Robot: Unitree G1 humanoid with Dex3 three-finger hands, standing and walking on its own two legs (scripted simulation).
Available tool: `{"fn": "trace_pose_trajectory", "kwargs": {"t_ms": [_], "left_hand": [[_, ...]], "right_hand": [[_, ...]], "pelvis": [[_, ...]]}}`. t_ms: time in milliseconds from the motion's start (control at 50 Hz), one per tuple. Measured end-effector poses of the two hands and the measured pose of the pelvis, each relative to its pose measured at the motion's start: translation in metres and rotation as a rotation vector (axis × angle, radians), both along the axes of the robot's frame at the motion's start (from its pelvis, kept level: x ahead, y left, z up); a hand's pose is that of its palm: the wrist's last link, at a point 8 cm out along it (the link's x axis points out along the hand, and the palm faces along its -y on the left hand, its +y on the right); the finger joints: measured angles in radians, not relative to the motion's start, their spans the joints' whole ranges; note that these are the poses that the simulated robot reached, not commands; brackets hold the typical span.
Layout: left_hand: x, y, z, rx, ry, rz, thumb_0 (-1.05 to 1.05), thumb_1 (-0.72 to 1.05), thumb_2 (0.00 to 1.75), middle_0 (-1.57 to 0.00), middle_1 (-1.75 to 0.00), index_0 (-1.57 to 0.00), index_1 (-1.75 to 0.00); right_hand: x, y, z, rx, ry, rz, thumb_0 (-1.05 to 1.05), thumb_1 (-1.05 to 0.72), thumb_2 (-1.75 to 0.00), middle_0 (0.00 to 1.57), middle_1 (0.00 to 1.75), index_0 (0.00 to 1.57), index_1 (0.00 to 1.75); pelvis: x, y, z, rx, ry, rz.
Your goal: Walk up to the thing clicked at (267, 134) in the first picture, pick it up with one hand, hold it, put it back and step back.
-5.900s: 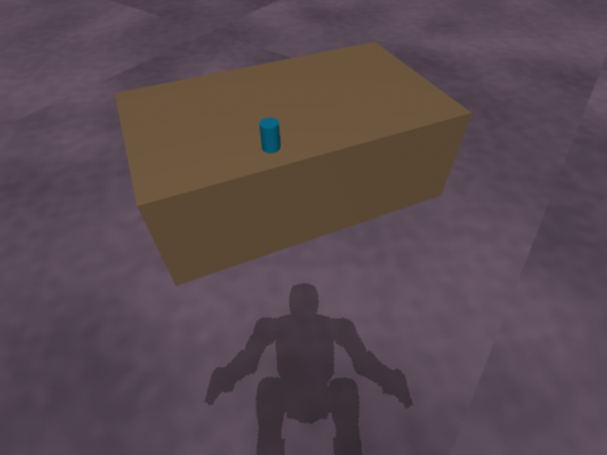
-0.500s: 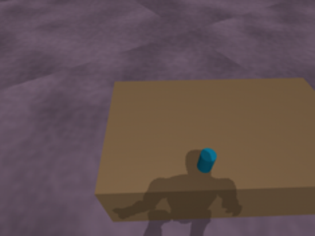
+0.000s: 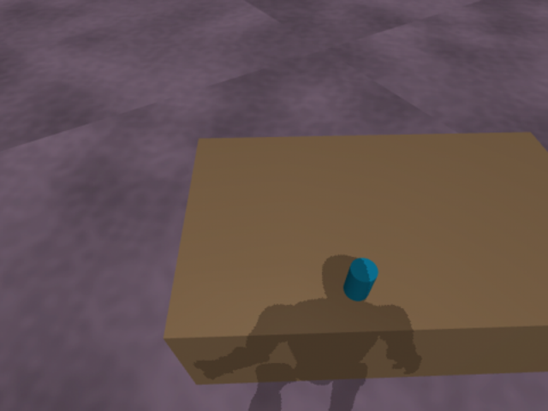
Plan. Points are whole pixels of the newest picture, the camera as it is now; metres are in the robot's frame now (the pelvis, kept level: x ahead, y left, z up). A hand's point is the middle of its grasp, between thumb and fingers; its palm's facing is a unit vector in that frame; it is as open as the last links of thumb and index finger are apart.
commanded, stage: stand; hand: right
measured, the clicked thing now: (359, 279) +0.47 -0.19 -0.28
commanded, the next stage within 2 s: go down in 0.56 s
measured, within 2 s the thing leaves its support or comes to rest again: neither
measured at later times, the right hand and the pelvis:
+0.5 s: hand out of the picture +0.08 -0.25 -0.15, palm faces -0.02 +0.94 -0.34, open 7.4 cm; pelvis +0.00 +0.00 +0.00, yaw +0 degrees
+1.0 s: hand out of the picture +0.13 -0.25 -0.14, palm faces +0.06 +0.95 -0.31, open 13.2 cm; pelvis -0.03 +0.00 -0.02, yaw -1 degrees
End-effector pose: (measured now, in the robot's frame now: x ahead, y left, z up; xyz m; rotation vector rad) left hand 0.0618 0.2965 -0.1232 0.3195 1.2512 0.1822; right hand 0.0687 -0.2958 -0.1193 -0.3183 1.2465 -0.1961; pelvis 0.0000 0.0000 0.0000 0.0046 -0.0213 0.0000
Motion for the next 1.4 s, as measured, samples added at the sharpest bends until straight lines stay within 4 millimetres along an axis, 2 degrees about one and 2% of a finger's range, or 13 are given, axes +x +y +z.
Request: {"fn": "trace_pose_trajectory", "kwargs": {"t_ms": [320, 680, 720, 780, 840, 900, 940, 1020, 1100, 1180, 1280, 1400], "left_hand": [[0.008, 0.0, 0.002, 0.003, -0.018, -0.006, 0.01, 0.91, 0.9, -0.2, -0.3, -0.21, -0.3], [-0.002, 0.001, -0.001, -0.002, -0.011, -0.007, 0.01, 0.9, 0.9, -0.2, -0.3, -0.2, -0.29], [0.006, -0.001, 0.001, -0.012, -0.076, 0.016, 0.01, 0.88, 0.88, -0.18, -0.28, -0.18, -0.27], [0.032, -0.008, 0.004, -0.028, -0.215, 0.021, 0.01, 0.8, 0.79, -0.13, -0.22, -0.14, -0.21], [0.058, -0.008, 0.006, -0.022, -0.308, 0.027, 0.01, 0.66, 0.65, -0.09, -0.16, -0.1, -0.15], [0.074, -0.009, 0.011, -0.017, -0.377, 0.017, 0.01, 0.49, 0.49, -0.07, -0.12, -0.08, -0.1], [0.074, -0.01, 0.014, -0.018, -0.398, 0.01, 0.01, 0.37, 0.4, -0.06, -0.1, -0.07, -0.08], [0.062, -0.011, 0.013, -0.023, -0.38, 0.01, 0.01, 0.14, 0.25, -0.05, -0.08, -0.07, -0.06], [0.054, -0.013, 0.007, -0.014, -0.364, 0.013, 0.01, -0.09, 0.16, -0.06, -0.07, -0.07, -0.05], [0.056, -0.016, 0.006, 0.003, -0.392, 0.001, 0.0, -0.28, 0.1, -0.06, -0.06, -0.07, -0.06], [0.067, -0.022, 0.009, 0.024, -0.44, -0.018, 0.0, -0.42, 0.07, -0.07, -0.06, -0.07, -0.06], [0.079, -0.028, 0.012, 0.031, -0.479, -0.022, 0.0, -0.49, 0.05, -0.07, -0.06, -0.07, -0.06]], "right_hand": [[0.008, 0.001, 0.001, 0.001, -0.024, 0.0, 0.01, -0.9, -0.9, 0.21, 0.3, 0.2, 0.3], [-0.002, 0.001, 0.003, -0.006, -0.018, -0.01, 0.01, -0.9, -0.9, 0.2, 0.3, 0.2, 0.3], [0.005, 0.003, 0.004, -0.001, -0.067, -0.029, 0.01, -0.88, -0.88, 0.19, 0.28, 0.18, 0.28], [0.025, 0.01, 0.005, 0.012, -0.15, -0.019, 0.01, -0.8, -0.8, 0.14, 0.22, 0.14, 0.22], [0.042, 0.01, 0.001, 0.009, -0.153, -0.032, 0.01, -0.66, -0.66, 0.11, 0.16, 0.11, 0.16], [0.053, 0.007, 0.003, 0.018, -0.171, -0.045, 0.01, -0.5, -0.5, 0.09, 0.11, 0.09, 0.12], [0.052, 0.005, 0.007, 0.025, -0.172, -0.041, 0.01, -0.39, -0.4, 0.09, 0.09, 0.08, 0.1], [0.042, -0.002, 0.01, 0.022, -0.127, -0.037, 0.01, -0.17, -0.26, 0.08, 0.07, 0.07, 0.07], [0.035, -0.007, 0.007, 0.005, -0.096, -0.036, 0.01, 0.05, -0.17, 0.06, 0.06, 0.06, 0.06], [0.036, -0.007, 0.005, 0.002, -0.115, -0.036, 0.0, 0.24, -0.11, 0.05, 0.06, 0.05, 0.06], [0.045, -0.007, 0.006, 0.002, -0.159, -0.04, 0.0, 0.4, -0.07, 0.04, 0.06, 0.05, 0.06], [0.054, -0.01, 0.01, 0.005, -0.183, -0.037, 0.0, 0.49, -0.05, 0.04, 0.06, 0.05, 0.06]], "pelvis": [[0.003, 0.0, 0.0, 0.001, -0.004, -0.003], [-0.002, 0.002, 0.0, -0.003, -0.013, -0.005], [-0.007, 0.002, -0.002, -0.004, 0.002, -0.007], [-0.018, 0.003, -0.006, -0.005, 0.03, -0.005], [-0.027, 0.003, -0.012, -0.006, 0.073, -0.009], [-0.03, 0.004, -0.016, -0.004, 0.104, -0.014], [-0.029, 0.003, -0.016, -0.002, 0.111, -0.016], [-0.024, 0.002, -0.017, 0.004, 0.123, -0.021], [-0.024, 0.0, -0.022, 0.008, 0.135, -0.023], [-0.022, -0.002, -0.026, 0.01, 0.148, -0.023], [-0.017, -0.005, -0.03, 0.014, 0.162, -0.025], [-0.009, -0.008, -0.035, 0.021, 0.173, -0.028]]}}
